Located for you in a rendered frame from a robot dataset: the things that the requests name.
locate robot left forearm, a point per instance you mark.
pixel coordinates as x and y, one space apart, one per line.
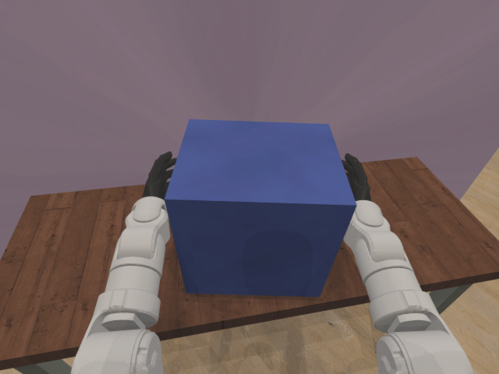
130 300

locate robot right forearm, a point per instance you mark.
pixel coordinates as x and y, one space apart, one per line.
397 302

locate carton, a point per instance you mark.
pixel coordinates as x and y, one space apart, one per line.
258 208

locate left robot upper arm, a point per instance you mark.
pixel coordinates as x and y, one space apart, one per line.
120 352

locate robot right hand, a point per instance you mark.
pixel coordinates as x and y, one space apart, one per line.
357 178

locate table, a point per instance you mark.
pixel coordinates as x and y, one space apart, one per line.
58 259

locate robot left hand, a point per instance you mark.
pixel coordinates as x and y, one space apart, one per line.
156 184

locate right robot upper arm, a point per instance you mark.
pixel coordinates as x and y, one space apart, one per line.
420 352

